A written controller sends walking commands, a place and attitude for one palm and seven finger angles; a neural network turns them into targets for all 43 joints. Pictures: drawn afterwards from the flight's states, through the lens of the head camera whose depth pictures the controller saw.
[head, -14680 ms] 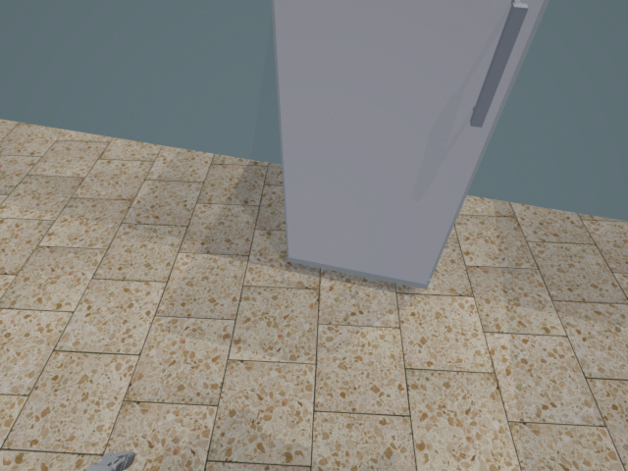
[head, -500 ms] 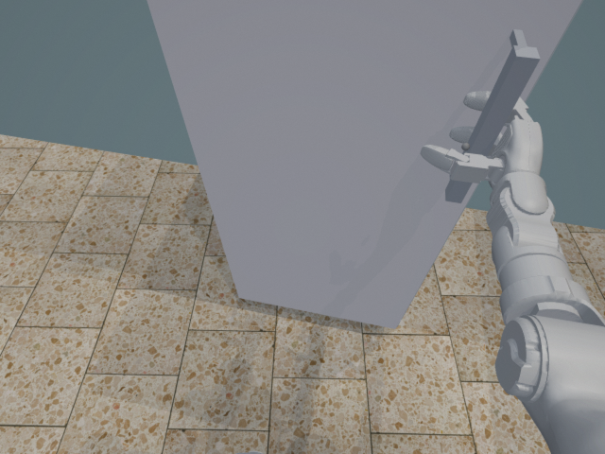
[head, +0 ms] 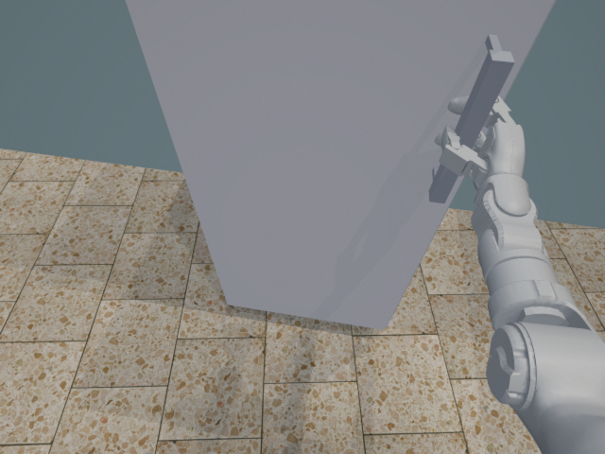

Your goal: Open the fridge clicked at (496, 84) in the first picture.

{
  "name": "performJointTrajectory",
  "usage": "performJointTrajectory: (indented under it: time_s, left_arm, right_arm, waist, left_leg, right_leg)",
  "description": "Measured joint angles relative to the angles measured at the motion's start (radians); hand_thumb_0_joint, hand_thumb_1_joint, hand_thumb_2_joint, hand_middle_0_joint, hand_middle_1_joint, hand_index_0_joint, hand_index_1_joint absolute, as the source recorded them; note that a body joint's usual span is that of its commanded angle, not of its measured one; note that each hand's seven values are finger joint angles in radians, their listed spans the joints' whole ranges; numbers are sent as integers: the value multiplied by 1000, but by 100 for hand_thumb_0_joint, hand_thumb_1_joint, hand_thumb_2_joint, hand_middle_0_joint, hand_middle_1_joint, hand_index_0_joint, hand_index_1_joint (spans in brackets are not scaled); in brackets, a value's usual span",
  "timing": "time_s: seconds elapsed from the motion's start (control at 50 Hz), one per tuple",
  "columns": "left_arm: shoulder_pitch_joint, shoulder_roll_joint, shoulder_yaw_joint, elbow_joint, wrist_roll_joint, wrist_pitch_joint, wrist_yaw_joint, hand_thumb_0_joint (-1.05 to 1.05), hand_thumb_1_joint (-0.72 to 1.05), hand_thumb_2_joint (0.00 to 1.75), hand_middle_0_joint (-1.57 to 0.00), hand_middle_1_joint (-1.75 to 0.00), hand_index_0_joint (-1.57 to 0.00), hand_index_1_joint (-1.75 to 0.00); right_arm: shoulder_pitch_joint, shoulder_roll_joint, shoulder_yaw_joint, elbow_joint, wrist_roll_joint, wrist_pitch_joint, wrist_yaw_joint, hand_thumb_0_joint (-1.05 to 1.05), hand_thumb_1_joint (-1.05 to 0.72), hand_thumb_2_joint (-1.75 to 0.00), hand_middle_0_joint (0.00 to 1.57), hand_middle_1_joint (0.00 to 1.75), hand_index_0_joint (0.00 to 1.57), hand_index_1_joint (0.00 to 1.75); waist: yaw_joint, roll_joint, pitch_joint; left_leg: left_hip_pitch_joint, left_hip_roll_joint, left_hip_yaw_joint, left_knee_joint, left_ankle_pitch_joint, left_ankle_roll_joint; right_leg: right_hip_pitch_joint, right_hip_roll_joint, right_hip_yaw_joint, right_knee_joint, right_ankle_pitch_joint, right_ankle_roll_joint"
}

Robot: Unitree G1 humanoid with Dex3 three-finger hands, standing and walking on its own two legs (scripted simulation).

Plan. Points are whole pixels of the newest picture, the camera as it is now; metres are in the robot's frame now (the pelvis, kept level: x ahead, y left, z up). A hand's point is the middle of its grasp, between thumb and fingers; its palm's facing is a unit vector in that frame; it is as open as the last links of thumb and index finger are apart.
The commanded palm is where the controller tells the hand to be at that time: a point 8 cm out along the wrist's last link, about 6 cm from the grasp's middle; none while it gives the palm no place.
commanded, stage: grip the handle and tug to test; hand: right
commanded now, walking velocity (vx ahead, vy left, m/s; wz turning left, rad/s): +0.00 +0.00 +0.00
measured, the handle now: (461, 129) +0.54 -0.15 +0.15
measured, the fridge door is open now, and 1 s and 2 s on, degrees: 0 1 39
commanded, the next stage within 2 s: pull the door a little, standing still in 0.56 s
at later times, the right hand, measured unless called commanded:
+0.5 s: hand (450, 150) +0.48 -0.12 +0.16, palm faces +0.05 +1.00 +0.00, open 5.9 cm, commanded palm +0.43 -0.16 +0.15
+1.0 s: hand (450, 152) +0.48 -0.12 +0.16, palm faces +0.04 +1.00 +0.02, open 6.1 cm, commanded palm +0.41 -0.17 +0.15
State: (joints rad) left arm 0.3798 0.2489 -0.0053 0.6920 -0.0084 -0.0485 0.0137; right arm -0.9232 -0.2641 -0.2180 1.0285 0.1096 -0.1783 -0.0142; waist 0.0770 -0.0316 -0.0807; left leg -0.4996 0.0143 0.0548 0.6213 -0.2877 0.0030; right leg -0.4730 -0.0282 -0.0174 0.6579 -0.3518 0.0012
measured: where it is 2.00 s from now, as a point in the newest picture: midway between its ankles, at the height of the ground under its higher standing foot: outside the picture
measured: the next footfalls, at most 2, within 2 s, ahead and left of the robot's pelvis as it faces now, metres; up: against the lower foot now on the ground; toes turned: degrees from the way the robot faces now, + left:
none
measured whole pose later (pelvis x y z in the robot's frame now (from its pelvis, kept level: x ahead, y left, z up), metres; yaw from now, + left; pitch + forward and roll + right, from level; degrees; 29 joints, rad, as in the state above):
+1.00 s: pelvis +0.03 +0.00 +0.01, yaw +2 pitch +8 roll +1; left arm 0.32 0.23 0.00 0.61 -0.02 -0.01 0.01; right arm -0.64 -0.21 -0.23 0.62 0.13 -0.01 -0.01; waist 0.06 -0.04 -0.10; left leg -0.39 0.00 0.01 0.53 -0.28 0.00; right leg -0.34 -0.04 -0.06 0.56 -0.35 0.00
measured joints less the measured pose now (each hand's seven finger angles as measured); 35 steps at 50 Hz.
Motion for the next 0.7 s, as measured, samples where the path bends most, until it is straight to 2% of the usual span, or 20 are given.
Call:
performJointTrajectory:
  time_s: [0.2,0.36,0.52,0.7]
  left_arm:
    - [4,2,-3,13,3,-7,1,1,91,90,-20,-30,-20,-30]
    - [17,5,-2,1,-1,-7,-2,1,91,90,-20,-30,-20,-30]
    - [16,8,1,-22,-11,6,0,1,91,90,-20,-30,-20,-30]
    - [-11,1,9,-52,-15,23,1,1,91,90,-20,-30,-20,-30]
  right_arm:
    - [-38,-5,3,51,-1,-22,3,1,-69,-81,37,138,36,137]
    - [1,-17,-9,11,7,-11,10,1,-71,-79,35,138,34,138]
    - [95,-13,-29,-110,17,33,24,1,-72,-77,33,139,32,137]
    - [215,22,-31,-298,23,107,22,1,-73,-76,29,140,30,136]
  waist:
    - [1,1,3]
    - [6,-3,0]
    - [5,-8,-6]
    - [-6,-10,-12]
  left_leg:
    - [-17,4,9,12,-2,2]
    - [-11,-3,-4,6,2,4]
    - [21,-14,-22,-19,4,3]
    - [70,-19,-36,-56,1,-1]
  right_leg:
    - [-20,3,10,10,3,2]
    - [-7,-3,-3,1,3,2]
    - [36,-12,-23,-26,-1,2]
    - [91,-15,-37,-66,-7,1]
